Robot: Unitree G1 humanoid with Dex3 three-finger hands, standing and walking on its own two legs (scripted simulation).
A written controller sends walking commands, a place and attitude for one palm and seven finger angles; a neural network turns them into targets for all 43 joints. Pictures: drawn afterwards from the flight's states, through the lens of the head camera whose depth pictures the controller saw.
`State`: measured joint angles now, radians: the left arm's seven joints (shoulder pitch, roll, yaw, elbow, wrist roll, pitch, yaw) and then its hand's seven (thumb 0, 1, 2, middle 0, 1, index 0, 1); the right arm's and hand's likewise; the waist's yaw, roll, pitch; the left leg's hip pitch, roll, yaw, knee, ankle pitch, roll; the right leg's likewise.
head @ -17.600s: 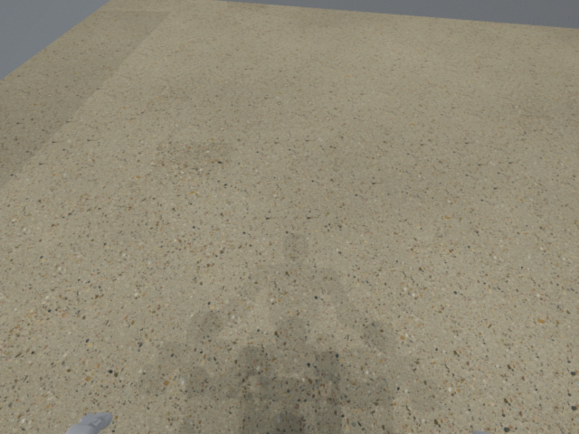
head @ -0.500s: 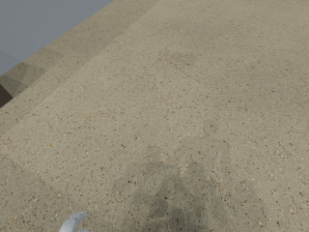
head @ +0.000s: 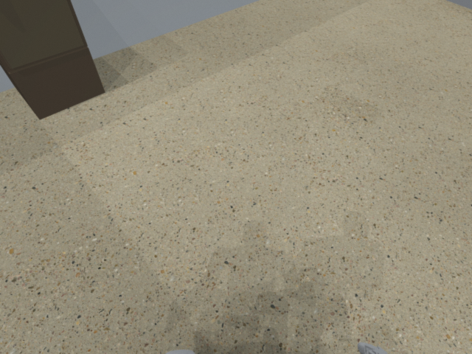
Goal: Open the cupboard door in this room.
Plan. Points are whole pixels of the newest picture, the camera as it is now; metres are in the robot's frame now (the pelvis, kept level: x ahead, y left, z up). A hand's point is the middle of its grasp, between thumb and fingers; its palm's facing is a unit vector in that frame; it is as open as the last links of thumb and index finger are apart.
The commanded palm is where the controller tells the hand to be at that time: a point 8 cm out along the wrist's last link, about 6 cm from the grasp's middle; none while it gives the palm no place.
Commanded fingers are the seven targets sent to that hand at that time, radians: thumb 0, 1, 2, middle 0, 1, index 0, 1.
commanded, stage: turn or walk to find it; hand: left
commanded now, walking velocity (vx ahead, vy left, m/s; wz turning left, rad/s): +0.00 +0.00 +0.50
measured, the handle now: out of the picture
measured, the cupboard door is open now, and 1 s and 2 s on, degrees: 0 0 0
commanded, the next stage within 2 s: stand and wait in 1.86 s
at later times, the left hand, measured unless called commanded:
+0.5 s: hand out of the picture +0.05 +0.18 -0.13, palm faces +0.24 -0.93 -0.29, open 7.4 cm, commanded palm none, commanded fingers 0.00 0.90 0.90 -0.20 -0.30 -0.20 -0.30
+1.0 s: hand out of the picture -0.15 +0.17 -0.17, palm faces +0.57 -0.80 -0.21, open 7.4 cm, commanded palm none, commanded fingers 0.00 0.90 0.90 -0.20 -0.30 -0.20 -0.30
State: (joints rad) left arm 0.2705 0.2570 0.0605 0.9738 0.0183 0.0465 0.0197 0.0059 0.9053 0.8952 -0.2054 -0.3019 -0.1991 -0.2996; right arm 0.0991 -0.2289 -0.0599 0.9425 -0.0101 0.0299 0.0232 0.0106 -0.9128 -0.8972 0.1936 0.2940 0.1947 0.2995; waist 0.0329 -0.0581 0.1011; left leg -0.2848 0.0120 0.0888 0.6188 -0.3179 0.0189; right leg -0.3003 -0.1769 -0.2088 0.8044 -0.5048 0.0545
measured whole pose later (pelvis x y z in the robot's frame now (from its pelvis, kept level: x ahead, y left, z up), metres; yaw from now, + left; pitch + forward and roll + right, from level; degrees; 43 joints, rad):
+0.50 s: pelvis -0.01 -0.04 +0.01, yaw +15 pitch +0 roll +1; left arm 0.15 0.19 0.03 0.87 0.02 0.01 0.02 0.00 0.91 0.90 -0.20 -0.30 -0.20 -0.30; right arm 0.22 -0.24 -0.09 0.96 -0.02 0.07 0.02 0.01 -0.91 -0.90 0.20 0.29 0.20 0.30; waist -0.03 0.06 0.07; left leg -0.45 -0.06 -0.09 0.90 -0.44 -0.02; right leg -0.26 -0.05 -0.09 0.58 -0.32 -0.01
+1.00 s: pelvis +0.04 +0.06 +0.00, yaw +30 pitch +0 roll +0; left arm 0.45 0.22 0.05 1.11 0.02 0.00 0.00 0.01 0.91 0.90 -0.20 -0.30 -0.20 -0.30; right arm 0.07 -0.22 -0.06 0.93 -0.02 -0.04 0.04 0.01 -0.91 -0.90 0.19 0.29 0.19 0.30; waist 0.06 -0.04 0.08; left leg -0.34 0.06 0.15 0.65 -0.27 0.03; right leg -0.20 -0.22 -0.19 0.89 -0.50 0.07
